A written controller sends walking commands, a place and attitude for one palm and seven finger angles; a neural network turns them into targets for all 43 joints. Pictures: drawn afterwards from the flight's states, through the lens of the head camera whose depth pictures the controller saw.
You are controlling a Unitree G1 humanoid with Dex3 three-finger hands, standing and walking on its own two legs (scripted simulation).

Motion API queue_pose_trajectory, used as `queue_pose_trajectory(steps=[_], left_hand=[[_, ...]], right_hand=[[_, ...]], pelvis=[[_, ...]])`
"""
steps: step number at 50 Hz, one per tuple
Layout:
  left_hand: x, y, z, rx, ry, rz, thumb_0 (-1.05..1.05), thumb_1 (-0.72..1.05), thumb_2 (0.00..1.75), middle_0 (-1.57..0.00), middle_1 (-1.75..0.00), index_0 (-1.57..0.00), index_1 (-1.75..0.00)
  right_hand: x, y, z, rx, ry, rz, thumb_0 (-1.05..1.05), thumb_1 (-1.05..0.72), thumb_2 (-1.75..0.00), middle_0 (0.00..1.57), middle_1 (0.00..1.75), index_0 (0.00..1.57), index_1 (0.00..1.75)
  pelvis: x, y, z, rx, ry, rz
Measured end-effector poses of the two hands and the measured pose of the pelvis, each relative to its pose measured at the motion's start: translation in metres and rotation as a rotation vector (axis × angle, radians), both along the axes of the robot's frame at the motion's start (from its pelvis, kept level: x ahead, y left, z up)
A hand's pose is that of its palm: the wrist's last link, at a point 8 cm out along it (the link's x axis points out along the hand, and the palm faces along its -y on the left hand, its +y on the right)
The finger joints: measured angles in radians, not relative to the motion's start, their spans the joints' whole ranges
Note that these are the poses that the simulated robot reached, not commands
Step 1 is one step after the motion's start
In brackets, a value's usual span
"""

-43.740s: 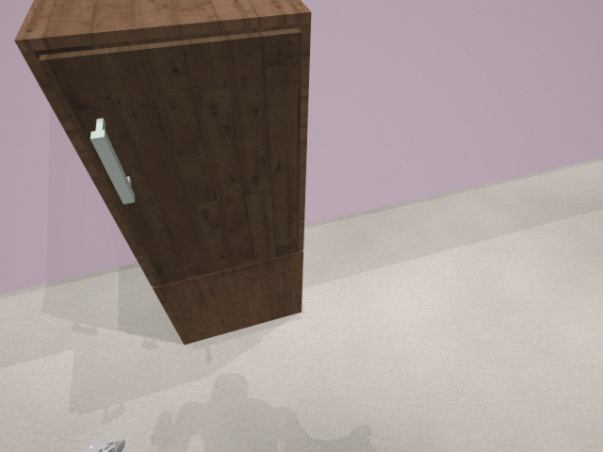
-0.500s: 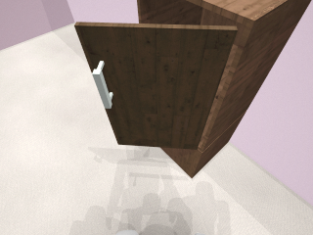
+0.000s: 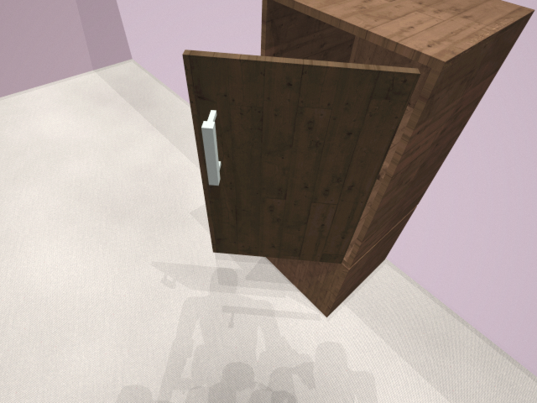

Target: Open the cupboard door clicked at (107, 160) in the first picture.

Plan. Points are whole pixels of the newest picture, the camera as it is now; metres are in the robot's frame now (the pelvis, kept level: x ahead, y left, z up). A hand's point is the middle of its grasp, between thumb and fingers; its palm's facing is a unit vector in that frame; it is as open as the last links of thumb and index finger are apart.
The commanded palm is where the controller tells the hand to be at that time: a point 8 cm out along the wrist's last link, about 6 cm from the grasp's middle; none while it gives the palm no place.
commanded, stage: come to a stop and stand still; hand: left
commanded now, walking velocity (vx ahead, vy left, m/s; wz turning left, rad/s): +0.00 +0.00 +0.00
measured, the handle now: (213, 149) +0.54 +0.15 +0.06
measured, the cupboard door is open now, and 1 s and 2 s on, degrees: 44 44 44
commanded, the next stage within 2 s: look again from close up in 0.54 s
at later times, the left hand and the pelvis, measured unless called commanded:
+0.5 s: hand out of the picture -0.06 +0.12 -0.17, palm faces +0.04 -0.99 -0.14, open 16.3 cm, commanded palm none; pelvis -0.02 -0.03 +0.00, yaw +0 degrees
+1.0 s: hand out of the picture -0.06 +0.14 -0.19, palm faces +0.04 -0.99 -0.16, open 16.3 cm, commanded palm none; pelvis -0.03 -0.02 -0.01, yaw +2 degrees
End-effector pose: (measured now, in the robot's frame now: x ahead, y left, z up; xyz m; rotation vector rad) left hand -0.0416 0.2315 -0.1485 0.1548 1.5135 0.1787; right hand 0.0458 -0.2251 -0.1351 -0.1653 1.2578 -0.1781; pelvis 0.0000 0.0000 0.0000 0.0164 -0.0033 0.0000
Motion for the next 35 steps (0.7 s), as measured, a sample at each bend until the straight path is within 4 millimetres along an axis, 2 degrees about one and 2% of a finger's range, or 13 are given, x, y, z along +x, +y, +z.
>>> queue_pose_trajectory(steps=[3, 7, 12, 19, 27, 32, 35], left_hand=[[-0.004, -0.006, 0.002, 0.005, -0.004, -0.005, -0.06, -0.51, 0.29, -0.15, -0.3, -0.15, -0.3], [-0.009, -0.018, 0.009, -0.008, -0.013, -0.007, -0.05, -0.5, 0.29, -0.15, -0.3, -0.15, -0.3], [-0.014, -0.034, 0.006, -0.034, -0.022, -0.012, -0.04, -0.5, 0.29, -0.15, -0.3, -0.15, -0.3], [-0.021, -0.054, 0.003, -0.066, -0.027, -0.004, -0.03, -0.49, 0.3, -0.15, -0.3, -0.15, -0.3], [-0.028, -0.066, 0.002, -0.077, -0.029, 0.023, -0.02, -0.49, 0.3, -0.15, -0.3, -0.15, -0.3], [-0.028, -0.07, 0.002, -0.076, -0.032, 0.03, -0.01, -0.48, 0.3, -0.15, -0.3, -0.15, -0.3], [-0.027, -0.07, 0.001, -0.065, -0.053, -0.001, -0.01, -0.48, 0.3, -0.15, -0.3, -0.15, -0.3]], right_hand=[[-0.02, -0.002, -0.008, 0.019, 0.043, -0.022, -0.01, -0.94, -0.89, 0.2, 0.3, 0.2, 0.3], [-0.049, -0.003, -0.011, 0.042, 0.109, -0.032, 0.0, -0.94, -0.89, 0.2, 0.3, 0.2, 0.3], [-0.081, 0.0, -0.011, 0.066, 0.173, -0.05, 0.0, -0.93, -0.89, 0.2, 0.3, 0.2, 0.3], [-0.111, 0.004, -0.01, 0.087, 0.233, -0.07, 0.0, -0.91, -0.89, 0.2, 0.3, 0.2, 0.3], [-0.117, 0.004, -0.011, 0.096, 0.242, -0.072, 0.0, -0.91, -0.89, 0.2, 0.3, 0.2, 0.3], [-0.109, 0.003, -0.011, 0.099, 0.22, -0.067, 0.0, -0.91, -0.89, 0.2, 0.3, 0.2, 0.3], [-0.098, 0.0, -0.014, 0.1, 0.182, -0.032, 0.0, -0.91, -0.89, 0.2, 0.3, 0.2, 0.3]], pelvis=[[-0.005, -0.002, -0.001, 0.008, 0.0, -0.007], [-0.011, -0.005, 0.003, -0.008, -0.012, 0.001], [-0.017, -0.012, 0.004, -0.009, -0.029, 0.0], [-0.022, -0.02, 0.004, -0.009, -0.033, 0.005], [-0.025, -0.027, 0.004, -0.011, -0.029, 0.007], [-0.024, -0.03, 0.003, -0.011, -0.028, 0.008], [-0.027, -0.029, 0.0, -0.033, -0.026, 0.015]])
